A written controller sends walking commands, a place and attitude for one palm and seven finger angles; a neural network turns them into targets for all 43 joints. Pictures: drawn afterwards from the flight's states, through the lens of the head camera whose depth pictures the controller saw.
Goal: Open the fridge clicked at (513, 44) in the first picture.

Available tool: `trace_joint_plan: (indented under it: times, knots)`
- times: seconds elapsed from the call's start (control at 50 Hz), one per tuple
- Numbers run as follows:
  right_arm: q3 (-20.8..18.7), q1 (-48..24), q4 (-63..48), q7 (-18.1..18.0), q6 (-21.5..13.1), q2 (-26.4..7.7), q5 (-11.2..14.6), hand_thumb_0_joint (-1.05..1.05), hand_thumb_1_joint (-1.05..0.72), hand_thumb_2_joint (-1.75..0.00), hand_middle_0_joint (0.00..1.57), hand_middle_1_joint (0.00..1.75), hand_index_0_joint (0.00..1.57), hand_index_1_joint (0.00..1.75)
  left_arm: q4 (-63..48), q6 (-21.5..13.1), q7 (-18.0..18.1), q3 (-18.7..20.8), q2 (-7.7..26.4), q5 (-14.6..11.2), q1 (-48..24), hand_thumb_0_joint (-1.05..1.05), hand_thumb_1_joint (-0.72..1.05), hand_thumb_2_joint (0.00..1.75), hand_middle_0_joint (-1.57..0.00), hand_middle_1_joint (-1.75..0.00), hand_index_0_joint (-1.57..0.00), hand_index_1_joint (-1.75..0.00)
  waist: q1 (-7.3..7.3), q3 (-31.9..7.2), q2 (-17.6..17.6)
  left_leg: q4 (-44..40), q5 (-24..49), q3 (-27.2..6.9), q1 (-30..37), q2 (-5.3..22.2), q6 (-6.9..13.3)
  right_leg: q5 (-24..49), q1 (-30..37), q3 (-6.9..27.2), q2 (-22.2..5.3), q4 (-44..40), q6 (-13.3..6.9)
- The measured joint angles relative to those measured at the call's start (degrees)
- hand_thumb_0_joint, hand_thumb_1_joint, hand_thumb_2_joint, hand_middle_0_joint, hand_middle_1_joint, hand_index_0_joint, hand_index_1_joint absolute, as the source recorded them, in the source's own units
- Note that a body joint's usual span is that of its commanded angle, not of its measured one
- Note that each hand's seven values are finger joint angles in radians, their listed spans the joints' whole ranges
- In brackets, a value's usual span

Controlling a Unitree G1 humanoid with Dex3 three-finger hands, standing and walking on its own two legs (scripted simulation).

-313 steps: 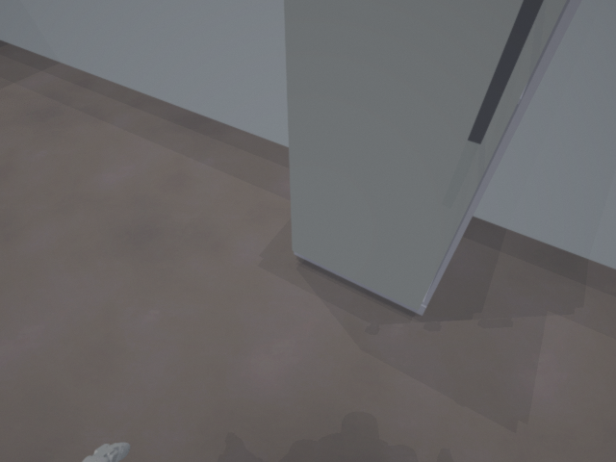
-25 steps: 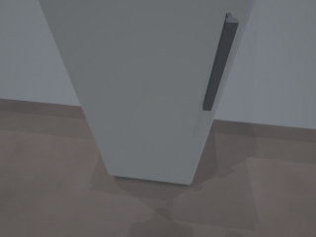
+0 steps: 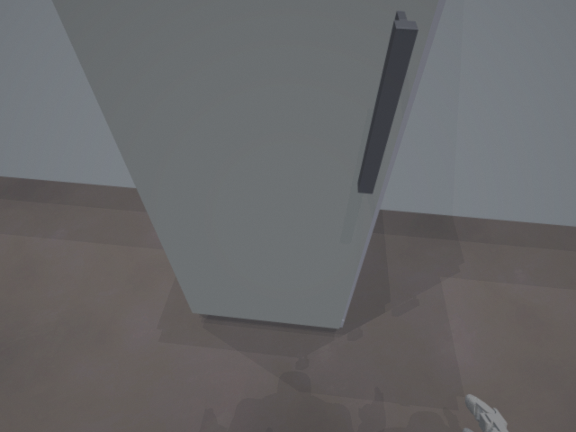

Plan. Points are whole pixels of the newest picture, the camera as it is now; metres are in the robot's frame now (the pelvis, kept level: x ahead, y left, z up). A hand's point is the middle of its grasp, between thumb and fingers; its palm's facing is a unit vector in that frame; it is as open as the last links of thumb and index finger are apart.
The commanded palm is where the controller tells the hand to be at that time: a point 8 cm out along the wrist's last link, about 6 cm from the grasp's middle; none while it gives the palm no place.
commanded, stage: raise the hand to about handle height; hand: right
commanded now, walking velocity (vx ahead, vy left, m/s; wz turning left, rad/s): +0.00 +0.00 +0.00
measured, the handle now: (380, 114) +0.52 -0.11 +0.18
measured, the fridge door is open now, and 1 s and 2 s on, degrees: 0 0 0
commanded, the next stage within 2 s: move the hooked fingers beside the handle in 2.00 s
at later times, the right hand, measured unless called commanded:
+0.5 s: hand (489, 408) +0.17 -0.22 +0.02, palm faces +0.09 +0.99 -0.05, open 9.6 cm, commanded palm +0.14 -0.28 +0.04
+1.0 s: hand (556, 345) +0.21 -0.27 +0.11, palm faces +0.12 +0.99 -0.05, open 12.6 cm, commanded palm +0.18 -0.31 +0.12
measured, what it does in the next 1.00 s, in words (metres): stands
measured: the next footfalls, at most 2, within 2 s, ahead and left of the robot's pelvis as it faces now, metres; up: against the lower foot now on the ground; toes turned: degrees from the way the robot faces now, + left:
none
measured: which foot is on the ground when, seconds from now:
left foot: down 0.00-1.00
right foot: down 0.00-1.00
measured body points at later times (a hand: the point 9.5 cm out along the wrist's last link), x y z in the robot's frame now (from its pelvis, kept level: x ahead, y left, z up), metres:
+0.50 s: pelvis -0.04 +0.01 -0.05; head -0.01 -0.01 +0.40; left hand +0.17 +0.22 -0.11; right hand +0.16 -0.27 +0.03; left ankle -0.03 +0.10 -0.74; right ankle +0.02 -0.12 -0.74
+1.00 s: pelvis -0.02 -0.01 -0.01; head -0.03 -0.01 +0.44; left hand +0.17 +0.22 -0.07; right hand +0.20 -0.32 +0.11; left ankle -0.03 +0.10 -0.74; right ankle +0.02 -0.12 -0.74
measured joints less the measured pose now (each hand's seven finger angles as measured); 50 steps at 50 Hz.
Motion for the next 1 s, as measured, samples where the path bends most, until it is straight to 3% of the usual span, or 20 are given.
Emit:
trace_joint_plan:
  times: [0.04, 0.08, 0.14, 0.18, 0.24, 0.32, 0.4, 0.46, 0.54, 0.6, 0.66, 0.78, 1.0]
  knots:
    - [-1.5, 0.1, -10.0, 0.3, -5.6, 0.8, 2.5, 0.02, -0.88, -0.89, 0.21, 0.32, 0.21, 0.32, -4.3, -3.0, 0.1, 0.8, 0.1, 0.0, 0.5, 0.01, 0.91, 0.90, -0.20, -0.30, -0.20, -0.29, 1.08, -1.7, -0.7, 2.9, -1.3, 1.1, -2.6, 0.6, -0.2, -0.7, -3.2, 1.1, 0.5, 3.0, -0.2]
    - [-3.3, -1.5, -13.9, 3.3, -13.3, 1.3, 4.8, 0.02, -0.85, -0.88, 0.21, 0.34, 0.21, 0.34, -7.8, -4.5, -0.6, 1.4, 0.1, 0.3, -0.9, 0.01, 0.91, 0.90, -0.20, -0.30, -0.20, -0.29, 1.77, -3.9, -1.2, 7.4, -2.9, 1.3, -7.5, 0.7, -0.2, -2.2, -8.2, 1.3, 0.4, 7.6, -0.2]
    - [-4.6, -2.8, -15.0, 12.0, -25.7, 1.3, 8.4, 0.01, -0.80, -0.86, 0.21, 0.37, 0.21, 0.37, -12.3, -5.7, -2.5, 2.0, -0.1, 0.5, -4.1, 0.01, 0.91, 0.90, -0.20, -0.30, -0.20, -0.29, 1.90, -7.2, -0.8, 16.8, -6.1, 0.7, -17.3, 0.6, 0.2, -5.4, -17.6, 0.8, -0.2, 16.5, 0.0]
    - [-4.9, -2.7, -14.7, 18.4, -29.7, 0.8, 9.9, 0.01, -0.77, -0.84, 0.21, 0.39, 0.21, 0.39, -15.6, -5.8, -3.2, 2.3, 0.1, 0.2, -5.9, 0.01, 0.91, 0.90, -0.20, -0.30, -0.20, -0.29, 1.43, -7.8, -0.2, 22.4, -7.2, 0.4, -22.3, 0.6, 0.5, -7.5, -22.5, 0.6, -0.6, 22.1, 0.0]
    - [-5.1, -0.3, -15.5, 22.8, -26.6, 0.5, 11.7, 0.01, -0.70, -0.81, 0.22, 0.43, 0.22, 0.43, -20.1, -5.0, -2.6, 2.3, 0.8, -0.5, -6.9, 0.01, 0.91, 0.90, -0.20, -0.30, -0.21, -0.29, 0.22, -8.1, -0.1, 27.6, -10.5, 0.8, -26.1, 0.4, 0.6, -9.6, -26.6, 1.2, -0.9, 27.4, 0.1]
    - [-6.3, 4.0, -19.8, 19.6, -22.0, 0.4, 11.8, 0.01, -0.61, -0.78, 0.23, 0.49, 0.23, 0.49, -22.8, -4.7, -0.8, 1.8, 1.2, -0.5, -6.2, 0.01, 0.91, 0.90, -0.20, -0.30, -0.20, -0.29, -1.50, -7.7, -0.3, 28.7, -11.3, 2.5, -26.0, -0.1, 0.9, -10.7, -27.9, 3.0, -1.2, 30.1, 0.3]
    - [-6.9, 3.8, -24.7, 17.5, -23.2, -0.9, 11.3, 0.02, -0.51, -0.74, 0.23, 0.55, 0.23, 0.55, -21.8, -5.6, 0.6, -0.1, 1.0, -0.3, -5.0, 0.01, 0.91, 0.90, -0.20, -0.30, -0.20, -0.29, -2.32, -6.7, -1.0, 27.0, -10.8, 4.7, -24.1, -0.6, 1.1, -10.6, -27.6, 5.3, -1.4, 30.4, 0.5]
    - [-6.9, -0.1, -25.6, 19.6, -22.2, -2.7, 11.7, 0.02, -0.44, -0.71, 0.23, 0.59, 0.24, 0.59, -20.0, -6.1, 1.2, -1.8, 0.5, -0.6, -4.5, 0.01, 0.90, 0.90, -0.20, -0.30, -0.21, -0.29, -2.18, -6.0, -1.8, 25.1, -9.9, 5.6, -22.6, -0.9, 1.2, -10.0, -26.8, 6.2, -1.5, 29.4, 0.6]
    - [-7.7, -4.3, -24.4, 22.3, -15.8, -5.1, 12.8, 0.01, -0.35, -0.67, 0.24, 0.65, 0.24, 0.65, -18.3, -6.1, 1.7, -3.2, -0.7, -1.2, -3.3, 0.02, 0.90, 0.90, -0.20, -0.30, -0.21, -0.30, -1.12, -5.8, -2.4, 21.3, -8.0, 4.8, -20.1, -1.2, 0.9, -8.6, -24.0, 5.4, -1.7, 25.8, 0.5]
    - [-9.5, -4.9, -23.9, 22.1, -11.6, -5.9, 14.0, 0.01, -0.28, -0.64, 0.25, 0.70, 0.25, 0.70, -18.1, -6.1, 1.7, -3.4, -1.3, -1.3, -1.8, 0.02, 0.90, 0.90, -0.20, -0.30, -0.21, -0.30, -0.14, -6.0, -2.7, 18.3, -6.6, 3.6, -17.8, -1.2, 0.5, -7.5, -21.0, 4.1, -1.8, 22.5, 0.2]
    - [-11.3, -4.2, -24.9, 20.9, -10.1, -5.9, 14.7, 0.01, -0.21, -0.61, 0.25, 0.74, 0.26, 0.74, -18.0, -6.5, 1.5, -3.1, -1.0, -1.3, -0.1, 0.02, 0.90, 0.90, -0.20, -0.30, -0.21, -0.30, 0.31, -6.3, -2.8, 16.0, -5.7, 2.6, -15.9, -1.1, 0.2, -6.8, -18.6, 3.1, -1.7, 19.8, -0.1]
    - [-12.4, -4.5, -26.3, 20.7, -9.1, -5.7, 14.9, 0.01, -0.07, -0.55, 0.26, 0.83, 0.26, 0.83, -17.2, -7.4, 1.5, -2.2, 1.2, -1.7, 1.3, 0.02, 0.90, 0.90, -0.20, -0.30, -0.21, -0.30, -0.33, -5.9, -2.9, 13.0, -4.6, 2.1, -12.7, -0.6, -0.4, -5.9, -15.3, 2.5, -1.1, 16.8, -0.6]
    - [-14.4, -12.0, -26.2, 22.2, -2.8, -8.3, 14.8, 0.00, 0.19, -0.44, 0.28, 1.00, 0.28, 1.00, -17.1, -8.7, 2.8, -2.9, 2.0, -2.5, -1.4, 0.02, 0.90, 0.90, -0.20, -0.30, -0.20, -0.29, -1.92, -4.2, -2.5, 7.0, -2.3, 2.4, -5.8, -0.1, -0.8, -3.7, -8.8, 2.7, -0.3, 11.5, -1.0]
